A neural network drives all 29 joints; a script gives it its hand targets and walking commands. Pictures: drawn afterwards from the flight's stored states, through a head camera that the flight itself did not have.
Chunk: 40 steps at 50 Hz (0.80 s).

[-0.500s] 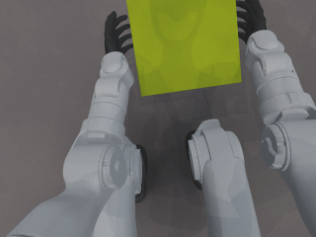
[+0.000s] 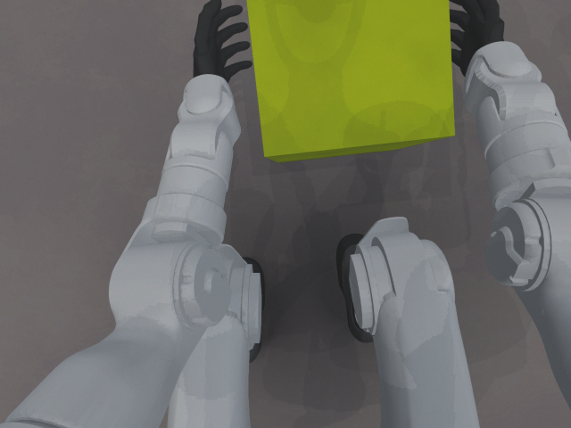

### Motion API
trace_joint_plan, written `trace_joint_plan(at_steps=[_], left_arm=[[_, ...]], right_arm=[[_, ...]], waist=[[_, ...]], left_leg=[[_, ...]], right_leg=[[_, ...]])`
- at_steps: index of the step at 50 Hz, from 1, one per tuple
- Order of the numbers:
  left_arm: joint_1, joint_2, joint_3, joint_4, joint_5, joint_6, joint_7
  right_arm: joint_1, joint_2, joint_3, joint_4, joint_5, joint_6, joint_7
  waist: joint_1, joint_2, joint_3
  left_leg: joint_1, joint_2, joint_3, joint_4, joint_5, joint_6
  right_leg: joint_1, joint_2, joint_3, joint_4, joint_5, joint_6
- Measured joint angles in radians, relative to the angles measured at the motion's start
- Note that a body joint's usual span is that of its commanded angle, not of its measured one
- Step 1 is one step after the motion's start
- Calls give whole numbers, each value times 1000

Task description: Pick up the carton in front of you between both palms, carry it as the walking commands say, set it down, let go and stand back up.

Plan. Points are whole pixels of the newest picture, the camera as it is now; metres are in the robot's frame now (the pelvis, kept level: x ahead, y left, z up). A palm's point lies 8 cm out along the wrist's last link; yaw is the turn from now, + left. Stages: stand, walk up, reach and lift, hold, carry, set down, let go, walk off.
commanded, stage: set down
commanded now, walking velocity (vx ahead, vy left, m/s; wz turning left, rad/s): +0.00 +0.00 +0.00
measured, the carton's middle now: (338, 82) +0.51 -0.12 -0.25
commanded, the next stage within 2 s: let go in 1.64 s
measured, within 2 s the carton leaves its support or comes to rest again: neither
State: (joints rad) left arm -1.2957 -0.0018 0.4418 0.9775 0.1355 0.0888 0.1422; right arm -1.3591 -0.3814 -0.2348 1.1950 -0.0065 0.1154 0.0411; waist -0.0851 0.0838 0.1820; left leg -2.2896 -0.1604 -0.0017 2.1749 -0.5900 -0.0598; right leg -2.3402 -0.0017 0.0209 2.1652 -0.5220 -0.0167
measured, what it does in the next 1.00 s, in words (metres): rises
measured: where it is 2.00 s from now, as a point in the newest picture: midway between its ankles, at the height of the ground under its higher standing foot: (303, 316)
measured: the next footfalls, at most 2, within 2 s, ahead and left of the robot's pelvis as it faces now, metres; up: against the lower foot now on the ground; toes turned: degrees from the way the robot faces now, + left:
none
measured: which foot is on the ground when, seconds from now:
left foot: down 0.00-1.00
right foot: down 0.00-1.00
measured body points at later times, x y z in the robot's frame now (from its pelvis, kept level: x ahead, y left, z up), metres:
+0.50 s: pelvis +0.00 +0.00 +0.00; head +0.36 -0.06 +0.26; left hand +0.51 +0.09 -0.20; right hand +0.45 -0.31 -0.21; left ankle +0.11 +0.11 -0.34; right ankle +0.12 -0.12 -0.34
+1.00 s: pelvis +0.00 -0.01 +0.08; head +0.32 -0.07 +0.39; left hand +0.52 +0.07 -0.05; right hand +0.47 -0.32 -0.05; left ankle +0.11 +0.11 -0.34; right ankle +0.12 -0.12 -0.34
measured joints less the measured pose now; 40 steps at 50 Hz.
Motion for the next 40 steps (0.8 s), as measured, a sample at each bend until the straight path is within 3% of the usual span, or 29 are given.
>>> trace_joint_plan(at_steps=[10,14,17,22,28,33,40], left_arm=[[-1,4,5,18,28,-27,-34],[-11,34,-63,54,3,-44,-33],[-12,80,-165,114,-63,-51,-11],[19,181,-297,118,-246,-71,9],[59,236,-397,36,-383,-59,9],[95,224,-388,-67,-376,-34,30],[208,137,-308,-234,-277,19,63]], right_arm=[[0,-4,-37,27,-11,-38,29],[-2,-14,-38,60,7,-83,36],[18,-25,-9,97,37,-119,15],[93,-63,46,74,138,-173,-34],[145,-119,96,-40,235,-178,-23],[159,-133,107,-133,254,-143,-1],[219,-76,56,-272,177,-64,7]], waist=[[1,-6,-1],[6,-17,20],[14,-23,48],[14,-9,119],[6,0,162],[15,-19,135],[10,-31,58]], left_leg=[[0,2,4,-4,-2,2],[10,6,3,3,-5,-1],[24,8,2,8,-9,-6],[51,1,4,11,-12,-9],[69,-5,3,23,-15,-14],[80,10,1,21,-19,-20],[152,30,4,-67,-20,-13]], right_leg=[[-1,3,4,-3,-2,4],[7,6,4,2,0,5],[18,8,2,7,-1,4],[46,0,4,16,-10,0],[63,-7,1,33,-17,-7],[61,8,-2,28,-5,-12],[124,25,8,-57,1,-9]])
